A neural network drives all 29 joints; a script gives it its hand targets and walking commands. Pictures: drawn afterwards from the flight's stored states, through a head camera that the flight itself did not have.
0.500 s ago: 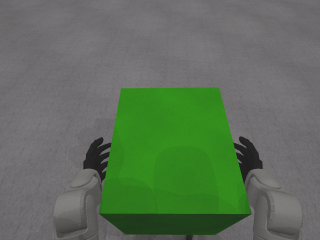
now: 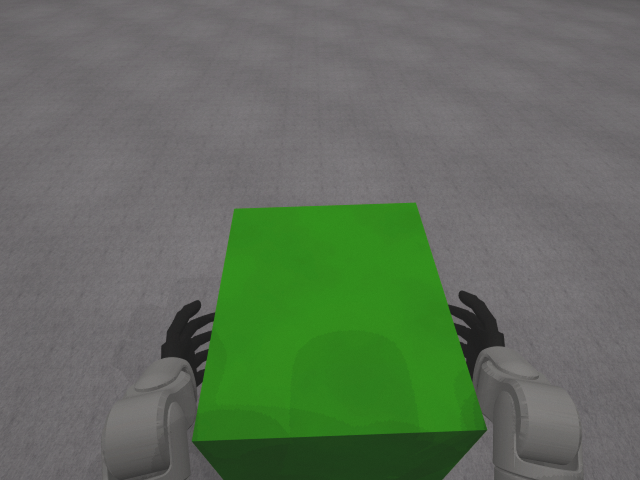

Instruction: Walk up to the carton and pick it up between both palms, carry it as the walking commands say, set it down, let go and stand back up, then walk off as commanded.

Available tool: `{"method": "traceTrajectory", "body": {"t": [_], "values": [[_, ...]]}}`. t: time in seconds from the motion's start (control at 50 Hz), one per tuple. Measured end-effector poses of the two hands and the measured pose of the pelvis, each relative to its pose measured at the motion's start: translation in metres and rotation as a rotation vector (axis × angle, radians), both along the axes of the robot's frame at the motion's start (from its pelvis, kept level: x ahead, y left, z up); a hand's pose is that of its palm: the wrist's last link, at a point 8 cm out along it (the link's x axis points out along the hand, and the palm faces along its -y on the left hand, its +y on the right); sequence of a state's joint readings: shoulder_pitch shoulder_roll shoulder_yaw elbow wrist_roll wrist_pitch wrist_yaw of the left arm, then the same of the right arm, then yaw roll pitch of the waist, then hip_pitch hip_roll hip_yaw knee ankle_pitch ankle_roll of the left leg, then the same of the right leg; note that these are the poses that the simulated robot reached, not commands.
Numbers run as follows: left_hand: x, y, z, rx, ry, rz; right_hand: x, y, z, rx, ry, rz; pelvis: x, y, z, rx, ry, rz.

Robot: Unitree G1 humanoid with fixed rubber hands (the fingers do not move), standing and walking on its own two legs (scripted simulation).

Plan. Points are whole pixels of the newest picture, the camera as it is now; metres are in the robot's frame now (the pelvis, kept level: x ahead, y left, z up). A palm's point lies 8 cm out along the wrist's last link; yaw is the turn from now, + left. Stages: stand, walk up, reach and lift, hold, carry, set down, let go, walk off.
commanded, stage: carry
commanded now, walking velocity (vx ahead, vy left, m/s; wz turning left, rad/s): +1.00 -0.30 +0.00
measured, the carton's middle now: (330, 353) +0.30 +0.00 +0.01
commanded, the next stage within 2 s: none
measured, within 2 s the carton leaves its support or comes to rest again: neither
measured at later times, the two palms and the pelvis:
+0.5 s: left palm (317, 153) +0.74 +0.02 +0.06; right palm (467, 142) +0.78 -0.32 +0.06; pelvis +0.50 -0.19 +0.00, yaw +4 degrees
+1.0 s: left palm (357, 59) +1.20 -0.11 +0.10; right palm (476, 62) +1.16 -0.44 +0.11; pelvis +0.93 -0.25 +0.03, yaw -4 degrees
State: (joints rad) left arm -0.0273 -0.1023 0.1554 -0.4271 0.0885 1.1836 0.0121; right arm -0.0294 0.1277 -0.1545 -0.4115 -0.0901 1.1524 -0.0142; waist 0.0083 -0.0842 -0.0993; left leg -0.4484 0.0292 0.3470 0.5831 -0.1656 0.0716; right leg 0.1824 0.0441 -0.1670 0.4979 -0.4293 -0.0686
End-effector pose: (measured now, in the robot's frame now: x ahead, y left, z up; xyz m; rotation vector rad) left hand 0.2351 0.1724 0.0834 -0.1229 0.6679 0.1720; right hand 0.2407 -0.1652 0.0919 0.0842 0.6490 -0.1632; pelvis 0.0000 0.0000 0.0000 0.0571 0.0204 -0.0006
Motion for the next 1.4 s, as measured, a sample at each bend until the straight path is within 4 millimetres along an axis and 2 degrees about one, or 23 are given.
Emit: {"method": "traceTrajectory", "body": {"t": [0.12,0.2,0.26,0.3,0.4,0.44,0.48,0.52,0.58,0.64,0.74,0.86,0.9,1.0,1.08,1.18,1.24,1.32,1.4], "values": [[0.131,-0.042,0.010,-0.011,0.074,-0.094,0.097,-0.041,0.008,-0.009,0.077,-0.093,0.111,-0.020,0.025,-0.017,-0.001,-0.038],[0.213,-0.064,0.019,-0.039,0.053,-0.082,0.177,-0.063,0.021,-0.021,0.057,-0.097,0.188,-0.042,0.035,-0.073,-0.013,-0.006],[0.274,-0.079,0.017,-0.050,0.018,-0.050,0.250,-0.078,0.025,-0.028,0.021,-0.070,0.250,-0.067,0.030,-0.097,-0.018,0.006],[0.315,-0.091,0.011,-0.047,-0.005,-0.021,0.303,-0.090,0.021,-0.029,-0.003,-0.038,0.295,-0.087,0.021,-0.108,-0.018,0.025],[0.416,-0.124,-0.014,-0.014,-0.031,0.100,0.446,-0.122,-0.012,-0.010,-0.030,0.094,0.416,-0.148,-0.016,-0.094,-0.043,0.065],[0.451,-0.138,-0.021,0.007,0.018,0.124,0.494,-0.135,-0.023,0.006,0.017,0.123,0.452,-0.166,-0.014,-0.087,-0.023,0.047],[0.485,-0.151,-0.023,0.012,0.086,0.129,0.529,-0.148,-0.030,0.021,0.087,0.122,0.486,-0.179,-0.002,-0.081,0.003,0.064],[0.518,-0.163,-0.018,0.007,0.125,0.130,0.559,-0.160,-0.028,0.035,0.126,0.108,0.521,-0.191,0.011,-0.080,0.022,0.079],[0.570,-0.181,-0.005,0.003,0.123,0.119,0.605,-0.178,-0.015,0.026,0.124,0.100,0.574,-0.205,0.028,-0.069,0.038,0.089],[0.625,-0.197,0.012,0.000,0.073,0.101,0.654,-0.195,0.003,0.020,0.075,0.084,0.629,-0.216,0.035,-0.051,0.041,0.071],[0.730,-0.224,0.029,-0.007,-0.024,0.044,0.740,-0.223,0.025,0.011,-0.023,0.027,0.724,-0.230,0.030,-0.033,0.033,0.018],[0.857,-0.245,0.016,-0.005,-0.028,-0.034,0.843,-0.245,0.015,0.009,-0.026,-0.046,0.847,-0.235,0.009,-0.044,-0.001,-0.049],[0.895,-0.255,0.012,-0.014,0.007,-0.061,0.871,-0.254,0.013,-0.010,0.009,-0.065,0.873,-0.239,0.013,-0.027,0.005,-0.061],[0.964,-0.280,0.022,-0.020,0.048,-0.109,0.919,-0.278,0.019,0.010,0.051,-0.135,0.928,-0.248,0.031,-0.045,0.018,-0.072],[1.004,-0.295,0.032,-0.009,0.013,-0.112,0.960,-0.293,0.027,0.013,0.016,-0.132,0.967,-0.262,0.036,-0.052,0.005,-0.063],[1.045,-0.307,0.039,0.017,-0.008,-0.068,1.020,-0.306,0.030,0.029,-0.006,-0.079,1.024,-0.286,0.032,-0.049,-0.002,-0.035],[1.071,-0.311,0.040,0.026,0.001,-0.036,1.057,-0.311,0.029,0.027,0.004,-0.038,1.051,-0.298,0.031,-0.058,0.021,-0.022],[1.097,-0.315,0.039,0.030,0.015,-0.001,1.096,-0.315,0.028,0.023,0.019,0.003,1.076,-0.310,0.032,-0.052,0.049,-0.008],[1.113,-0.314,0.037,0.025,0.029,0.018,1.119,-0.314,0.028,0.022,0.031,0.018,1.094,-0.313,0.037,-0.043,0.061,0.001]]}}
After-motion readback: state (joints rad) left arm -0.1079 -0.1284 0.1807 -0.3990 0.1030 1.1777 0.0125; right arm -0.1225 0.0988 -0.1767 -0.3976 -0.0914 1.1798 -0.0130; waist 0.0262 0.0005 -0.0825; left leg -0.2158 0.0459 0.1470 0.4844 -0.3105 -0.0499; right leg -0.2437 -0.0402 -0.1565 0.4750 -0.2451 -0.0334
